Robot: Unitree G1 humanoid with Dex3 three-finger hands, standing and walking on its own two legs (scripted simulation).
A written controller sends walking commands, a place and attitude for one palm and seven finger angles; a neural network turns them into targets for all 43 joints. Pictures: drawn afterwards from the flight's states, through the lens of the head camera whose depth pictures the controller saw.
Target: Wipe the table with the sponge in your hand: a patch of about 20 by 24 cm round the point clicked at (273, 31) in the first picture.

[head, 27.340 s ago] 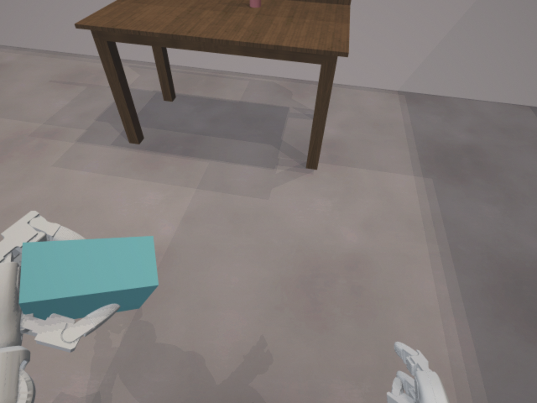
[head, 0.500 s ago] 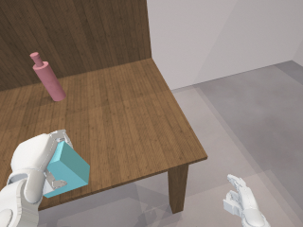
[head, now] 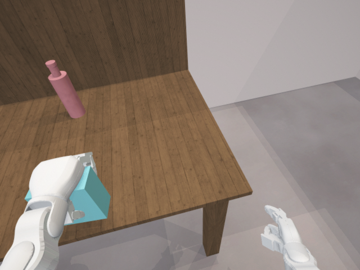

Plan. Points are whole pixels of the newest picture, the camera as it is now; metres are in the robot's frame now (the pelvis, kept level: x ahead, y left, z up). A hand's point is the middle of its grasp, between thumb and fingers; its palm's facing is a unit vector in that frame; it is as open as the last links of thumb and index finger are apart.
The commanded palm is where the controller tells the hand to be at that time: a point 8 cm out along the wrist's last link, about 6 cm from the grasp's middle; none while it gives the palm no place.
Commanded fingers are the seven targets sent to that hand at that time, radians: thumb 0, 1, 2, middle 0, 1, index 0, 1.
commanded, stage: turn the palm down, sponge in hand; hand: left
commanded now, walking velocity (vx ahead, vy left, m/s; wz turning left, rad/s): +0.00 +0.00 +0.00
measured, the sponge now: (77, 202) +0.21 +0.28 +0.04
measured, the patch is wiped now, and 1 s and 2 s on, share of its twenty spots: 0.00 0.00 0.00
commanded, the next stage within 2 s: move the sponge above the wiping area in 0.16 s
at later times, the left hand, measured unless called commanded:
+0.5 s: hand (69, 182) +0.23 +0.28 +0.10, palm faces +0.06 -0.06 -1.00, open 10.0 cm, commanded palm +0.20 +0.28 +0.16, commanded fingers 0.00 0.10 1.30 -1.20 -1.60 -1.20 -1.60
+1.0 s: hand (66, 177) +0.24 +0.30 +0.09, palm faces +0.06 -0.05 -1.00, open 10.0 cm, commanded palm +0.21 +0.29 +0.15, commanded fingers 0.00 0.10 1.30 -1.20 -1.60 -1.20 -1.60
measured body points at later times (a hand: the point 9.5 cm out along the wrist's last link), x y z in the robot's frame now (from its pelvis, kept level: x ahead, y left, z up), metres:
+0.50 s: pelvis +0.00 -0.01 +0.00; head +0.00 -0.05 +0.45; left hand +0.22 +0.28 +0.16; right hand +0.25 -0.21 -0.09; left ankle -0.02 +0.08 -0.74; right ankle +0.00 -0.10 -0.74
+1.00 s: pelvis +0.00 -0.01 +0.00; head +0.00 -0.05 +0.45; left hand +0.24 +0.30 +0.15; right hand +0.24 -0.22 -0.09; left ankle -0.02 +0.08 -0.74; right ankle +0.00 -0.10 -0.74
